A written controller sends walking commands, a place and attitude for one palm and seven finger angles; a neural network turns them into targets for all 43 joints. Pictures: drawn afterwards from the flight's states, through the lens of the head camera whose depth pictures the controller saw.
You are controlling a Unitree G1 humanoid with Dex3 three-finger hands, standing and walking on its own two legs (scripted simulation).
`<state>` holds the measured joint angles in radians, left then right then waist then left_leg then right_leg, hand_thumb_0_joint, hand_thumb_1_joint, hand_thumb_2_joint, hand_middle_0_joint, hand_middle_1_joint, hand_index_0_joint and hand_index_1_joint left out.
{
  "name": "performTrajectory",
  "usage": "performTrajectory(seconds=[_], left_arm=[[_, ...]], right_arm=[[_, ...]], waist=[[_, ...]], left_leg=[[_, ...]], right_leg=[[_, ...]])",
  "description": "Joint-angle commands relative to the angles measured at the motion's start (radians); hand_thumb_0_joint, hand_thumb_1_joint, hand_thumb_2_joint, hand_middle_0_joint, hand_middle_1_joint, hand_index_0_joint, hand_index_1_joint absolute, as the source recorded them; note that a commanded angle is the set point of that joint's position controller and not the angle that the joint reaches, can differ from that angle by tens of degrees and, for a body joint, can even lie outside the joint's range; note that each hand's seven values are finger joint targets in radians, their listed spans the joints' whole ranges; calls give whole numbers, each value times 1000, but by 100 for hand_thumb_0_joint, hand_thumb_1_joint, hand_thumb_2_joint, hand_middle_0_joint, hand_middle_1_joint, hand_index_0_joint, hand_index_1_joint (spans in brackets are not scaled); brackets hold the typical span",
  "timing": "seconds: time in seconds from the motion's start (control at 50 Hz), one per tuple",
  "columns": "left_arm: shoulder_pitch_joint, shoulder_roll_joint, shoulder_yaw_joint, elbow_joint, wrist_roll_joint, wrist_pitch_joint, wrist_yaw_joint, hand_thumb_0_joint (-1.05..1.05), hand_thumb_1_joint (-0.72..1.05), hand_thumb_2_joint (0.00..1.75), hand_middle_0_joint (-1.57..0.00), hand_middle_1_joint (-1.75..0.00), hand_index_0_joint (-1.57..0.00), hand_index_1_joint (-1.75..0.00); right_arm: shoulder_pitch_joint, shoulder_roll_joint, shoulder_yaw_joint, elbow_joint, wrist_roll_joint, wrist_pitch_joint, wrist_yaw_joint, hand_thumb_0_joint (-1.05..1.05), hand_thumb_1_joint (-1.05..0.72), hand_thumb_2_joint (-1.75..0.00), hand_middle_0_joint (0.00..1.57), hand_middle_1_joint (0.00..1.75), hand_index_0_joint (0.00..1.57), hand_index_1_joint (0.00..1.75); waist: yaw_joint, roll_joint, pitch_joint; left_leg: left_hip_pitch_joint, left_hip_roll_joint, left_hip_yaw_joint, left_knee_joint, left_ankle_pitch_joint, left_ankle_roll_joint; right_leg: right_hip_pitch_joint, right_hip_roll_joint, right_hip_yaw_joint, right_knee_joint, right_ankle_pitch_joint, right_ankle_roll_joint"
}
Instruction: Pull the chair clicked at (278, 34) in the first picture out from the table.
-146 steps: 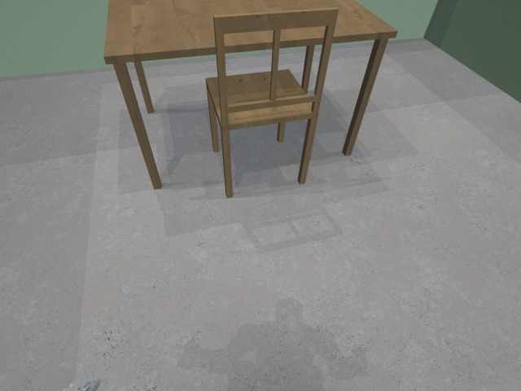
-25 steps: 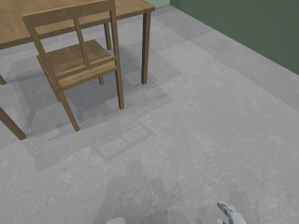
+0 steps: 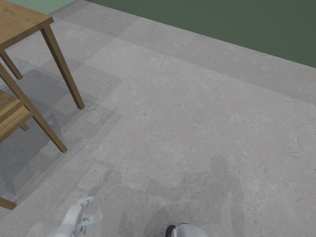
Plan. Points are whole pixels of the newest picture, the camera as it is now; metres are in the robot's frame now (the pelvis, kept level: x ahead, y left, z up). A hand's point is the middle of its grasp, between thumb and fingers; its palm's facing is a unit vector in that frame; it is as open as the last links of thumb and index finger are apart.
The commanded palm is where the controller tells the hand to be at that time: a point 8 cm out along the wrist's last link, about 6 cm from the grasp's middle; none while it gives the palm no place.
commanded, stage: walk to a spot facing it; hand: left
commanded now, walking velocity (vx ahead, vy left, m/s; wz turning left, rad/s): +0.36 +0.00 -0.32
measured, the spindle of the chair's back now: out of the picture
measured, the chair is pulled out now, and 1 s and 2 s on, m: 0.00 0.00 0.00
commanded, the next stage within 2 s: turn to face it in 0.70 s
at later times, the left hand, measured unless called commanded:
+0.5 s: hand (78, 207) +0.23 +0.24 -0.16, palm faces -0.09 -0.98 -0.18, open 7.3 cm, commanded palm none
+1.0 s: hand (137, 122) +0.53 +0.07 -0.14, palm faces -0.39 -0.89 -0.23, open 7.4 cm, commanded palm none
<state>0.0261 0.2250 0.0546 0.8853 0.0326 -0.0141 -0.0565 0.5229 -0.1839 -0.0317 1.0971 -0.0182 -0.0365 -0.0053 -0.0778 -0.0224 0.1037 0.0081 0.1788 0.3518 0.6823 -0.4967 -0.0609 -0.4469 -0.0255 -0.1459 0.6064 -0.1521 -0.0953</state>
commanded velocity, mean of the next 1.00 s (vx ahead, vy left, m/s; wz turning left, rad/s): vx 0.17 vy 0.00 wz -0.22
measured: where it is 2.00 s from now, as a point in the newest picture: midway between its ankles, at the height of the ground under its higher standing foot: (165, 211)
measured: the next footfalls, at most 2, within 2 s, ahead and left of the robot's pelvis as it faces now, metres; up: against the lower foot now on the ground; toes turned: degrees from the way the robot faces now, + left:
left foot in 0.40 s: +0.29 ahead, +0.13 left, +0.00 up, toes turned +2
right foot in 0.88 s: +0.40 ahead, -0.16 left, +0.00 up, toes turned -31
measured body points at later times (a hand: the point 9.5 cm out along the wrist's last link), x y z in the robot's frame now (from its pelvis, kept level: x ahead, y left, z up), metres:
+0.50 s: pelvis +0.20 +0.04 +0.02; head +0.20 +0.06 +0.47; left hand +0.23 +0.29 -0.15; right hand +0.27 -0.21 -0.10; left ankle +0.25 +0.13 -0.71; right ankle +0.12 -0.07 -0.64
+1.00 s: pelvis +0.34 -0.05 +0.01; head +0.37 -0.08 +0.45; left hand +0.55 +0.12 -0.13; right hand +0.21 -0.24 -0.16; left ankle +0.31 +0.12 -0.64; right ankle +0.37 -0.14 -0.71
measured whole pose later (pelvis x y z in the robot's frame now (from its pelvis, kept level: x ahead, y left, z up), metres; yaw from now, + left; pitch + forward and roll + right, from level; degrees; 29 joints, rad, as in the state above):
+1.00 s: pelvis +0.34 -0.05 +0.01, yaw -21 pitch -2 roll +0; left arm 0.07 0.17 0.04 0.96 0.02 -0.03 0.01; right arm 0.34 -0.17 -0.05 1.08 -0.01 0.03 -0.03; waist -0.06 0.03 0.11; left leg -0.36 0.14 0.07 1.17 -0.52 -0.05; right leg -0.37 -0.04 -0.19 0.65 -0.25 -0.07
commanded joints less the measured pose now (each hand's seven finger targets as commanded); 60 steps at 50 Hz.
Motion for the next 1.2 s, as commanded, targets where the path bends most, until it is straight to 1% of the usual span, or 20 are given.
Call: performTrajectory(seconds=[0.0,0.06,0.1,0.28,0.34,0.36,0.38,0.4,0.42,0.5,0.62,0.72,0.8,0.82,0.84,0.86,0.88,0.98,1.08,1.18], left_arm=[[401,290,73,54,-30,-23,46,0,90,90,-20,-30,-20,-30],[195,162,41,21,-21,-34,64,0,90,90,-20,-30,-20,-30],[155,134,33,24,-11,-43,63,0,90,90,-20,-30,-20,-30],[250,138,41,58,-9,-43,51,0,90,90,-20,-30,-20,-30],[241,124,42,52,-17,-33,50,0,90,90,-20,-30,-20,-30],[240,82,36,40,-16,-31,46,0,90,90,-20,-30,-20,-30],[251,21,25,17,-25,-33,35,0,90,90,-20,-30,-20,-30],[206,62,31,1,-10,-36,41,0,90,90,-20,-30,-20,-30],[167,71,40,5,-7,-34,37,0,90,90,-20,-30,-20,-30],[268,20,44,56,0,4,17,0,90,90,-20,-30,-20,-30],[204,-23,41,28,-1,32,13,0,90,90,-20,-30,-20,-30],[96,-30,32,-3,-7,29,14,0,90,90,-20,-30,-20,-30],[198,2,32,21,0,6,28,0,90,90,-20,-30,-20,-30],[307,41,38,57,5,-12,37,0,90,90,-20,-30,-20,-30],[410,151,59,90,9,-31,56,0,90,90,-20,-30,-20,-30],[450,205,56,108,-16,-36,62,0,90,90,-20,-30,-20,-30],[398,194,50,97,-22,-33,73,0,90,90,-20,-30,-20,-30],[98,73,9,49,-11,-15,95,0,90,90,-20,-30,-20,-30],[99,81,19,28,-10,6,97,0,90,90,-20,-30,-20,-30],[126,108,41,11,-2,16,100,0,90,90,-20,-30,-20,-30]], right_arm=[[-153,-118,-28,-172,16,-40,-9,0,-90,-90,20,30,20,30],[-165,-97,-28,-143,-6,-11,-6,0,-90,-90,20,30,20,30],[-100,-62,-24,-118,-11,11,-3,0,-90,-90,20,30,20,30],[-295,-51,-31,-198,-7,-16,24,0,-90,-90,20,30,20,30],[-229,-93,-40,-176,-6,-29,13,0,-90,-90,20,30,20,30],[-121,-151,-55,-150,-11,-35,2,0,-90,-90,20,30,20,30],[-13,-264,-78,-133,-29,-38,-3,0,-90,-90,20,30,20,30],[-4,-241,-68,-131,-23,-32,-8,0,-90,-90,20,30,20,30],[-61,-199,-55,-142,-15,-34,-12,0,-90,-90,20,30,20,30],[-204,-104,-26,-165,-5,-53,-19,0,-90,-90,20,30,20,30],[-144,-102,-33,-128,-1,-49,-26,0,-90,-90,20,30,20,30],[-124,-127,-49,-109,-8,-23,-23,0,-90,-90,20,30,20,30],[-142,-148,-60,-110,-3,-9,-20,0,-90,-90,20,30,20,30],[-137,-139,-53,-105,3,-8,-15,0,-90,-90,20,30,20,30],[-100,-70,-38,-113,19,-7,-7,0,-90,-90,20,30,20,30],[-93,-28,-26,-126,25,2,-17,0,-90,-90,20,30,20,30],[-114,-29,-21,-125,25,12,-27,0,-90,-90,20,30,20,30],[-82,-7,-16,-57,6,62,-19,0,-90,-90,20,30,20,30],[-149,-14,-27,-97,3,79,1,0,-90,-90,20,30,20,30],[-238,-18,-36,-161,2,70,15,0,-90,-90,20,30,20,30]], waist=[[214,-76,-341],[83,29,-142],[28,-23,-118],[87,-96,-60],[39,-41,-55],[-11,109,-100],[-42,363,-146],[-53,320,-131],[-29,208,-58],[82,151,-23],[72,152,-27],[35,220,-14],[93,203,-106],[147,133,-185],[181,-104,-323],[167,-160,-407],[158,-102,-422],[36,-83,-143],[56,-114,-100],[80,-123,-93]], left_leg=[[-671,-42,-297,778,-22,30],[-585,32,-327,625,124,19],[-503,21,-299,503,148,5],[-404,-70,-246,16,232,15],[-143,-96,-231,-169,260,22],[17,-5,-369,-266,153,58],[153,272,-695,-415,32,158],[82,350,-806,-496,-68,202],[-22,331,-750,-514,-69,204],[-161,196,-340,-498,287,127],[-78,166,-139,-429,704,146],[-41,170,-44,-333,829,145],[-42,175,-41,-98,970,118],[-125,137,-43,73,904,82],[-387,32,-47,342,397,34],[-476,-71,-180,567,-147,11],[-463,-57,-323,592,-139,23],[-396,-35,-324,451,35,12],[-428,-54,-267,353,68,8],[-414,-61,-235,156,51,17]], right_leg=[[665,-400,627,-254,199,-197],[285,-286,408,-320,89,-134],[144,-226,301,-347,83,-104],[169,-178,339,-349,-148,-89],[61,-120,309,-225,-157,-41],[-39,-47,267,-10,-143,-6],[-234,69,103,325,-346,56],[-277,34,149,523,-408,60],[-302,-15,177,620,-326,61],[-209,-81,153,635,-107,99],[-242,-88,75,457,-32,139],[-135,-39,-2,177,-51,121],[118,22,-33,14,-26,74],[332,14,-19,-96,121,65],[629,-238,251,-83,520,-12],[652,-433,433,-87,945,-130],[577,-431,384,-139,850,-156],[161,-328,118,-278,355,-56],[151,-334,53,-325,92,-43],[194,-373,25,-258,70,-33]])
